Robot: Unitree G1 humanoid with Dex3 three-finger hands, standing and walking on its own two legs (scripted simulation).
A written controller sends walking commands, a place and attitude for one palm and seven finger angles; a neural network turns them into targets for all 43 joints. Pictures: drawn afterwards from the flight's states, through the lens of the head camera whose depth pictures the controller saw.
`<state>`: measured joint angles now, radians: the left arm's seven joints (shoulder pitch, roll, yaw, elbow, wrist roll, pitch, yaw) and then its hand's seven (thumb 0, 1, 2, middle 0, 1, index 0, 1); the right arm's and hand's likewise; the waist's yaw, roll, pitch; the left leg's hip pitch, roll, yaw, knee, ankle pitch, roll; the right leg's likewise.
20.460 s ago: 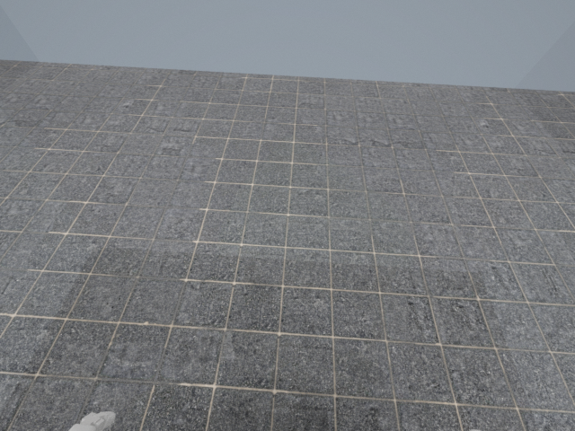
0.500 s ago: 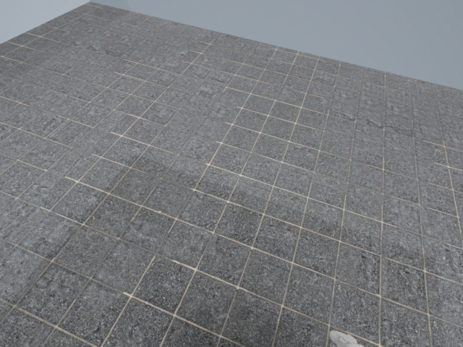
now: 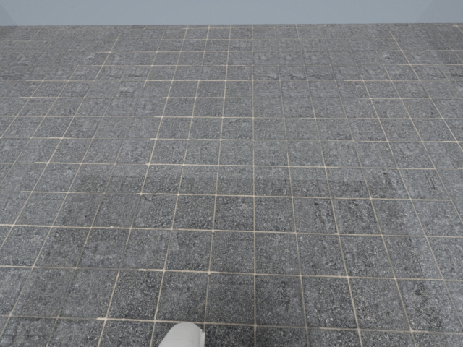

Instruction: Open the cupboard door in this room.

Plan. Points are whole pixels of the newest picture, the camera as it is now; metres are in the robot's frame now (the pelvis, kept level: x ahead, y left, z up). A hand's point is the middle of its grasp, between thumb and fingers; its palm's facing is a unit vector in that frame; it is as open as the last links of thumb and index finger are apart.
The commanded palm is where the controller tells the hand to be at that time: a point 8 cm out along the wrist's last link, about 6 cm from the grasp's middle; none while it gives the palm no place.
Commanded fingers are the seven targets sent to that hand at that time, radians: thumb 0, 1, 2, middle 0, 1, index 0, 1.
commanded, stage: turn or walk to find it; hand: left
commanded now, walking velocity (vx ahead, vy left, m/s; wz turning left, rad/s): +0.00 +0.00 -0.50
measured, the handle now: out of the picture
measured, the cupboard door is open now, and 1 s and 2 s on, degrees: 0 0 0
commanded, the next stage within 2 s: none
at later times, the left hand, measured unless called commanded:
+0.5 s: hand out of the picture +0.10 +0.27 -0.17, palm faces -0.19 -0.96 -0.22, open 7.4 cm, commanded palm none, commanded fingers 0.00 0.90 0.90 -0.20 -0.30 -0.20 -0.30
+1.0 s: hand out of the picture +0.13 +0.12 -0.14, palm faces -0.46 -0.84 -0.27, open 7.4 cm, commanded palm none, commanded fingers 0.00 0.90 0.90 -0.20 -0.30 -0.20 -0.30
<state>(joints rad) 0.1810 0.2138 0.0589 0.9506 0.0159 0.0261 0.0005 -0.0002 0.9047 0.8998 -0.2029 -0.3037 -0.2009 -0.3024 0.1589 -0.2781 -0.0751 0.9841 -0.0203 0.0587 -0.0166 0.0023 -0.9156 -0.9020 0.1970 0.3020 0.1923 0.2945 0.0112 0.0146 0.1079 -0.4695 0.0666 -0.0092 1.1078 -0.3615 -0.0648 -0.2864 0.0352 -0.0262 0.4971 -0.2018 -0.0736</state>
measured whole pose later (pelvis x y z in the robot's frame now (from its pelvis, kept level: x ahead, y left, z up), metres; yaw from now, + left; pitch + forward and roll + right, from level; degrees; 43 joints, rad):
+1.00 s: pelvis -0.05 +0.00 +0.00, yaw -30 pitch -1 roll +3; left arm 0.15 0.18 0.05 0.93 0.01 0.02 0.00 0.00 0.90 0.90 -0.20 -0.30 -0.20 -0.30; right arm 0.19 -0.25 -0.07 0.96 -0.02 0.05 -0.02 0.00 -0.91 -0.90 0.20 0.30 0.19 0.29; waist -0.01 0.03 0.10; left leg -0.50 0.09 0.00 1.12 -0.35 -0.09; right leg -0.24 0.04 -0.01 0.48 -0.23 -0.09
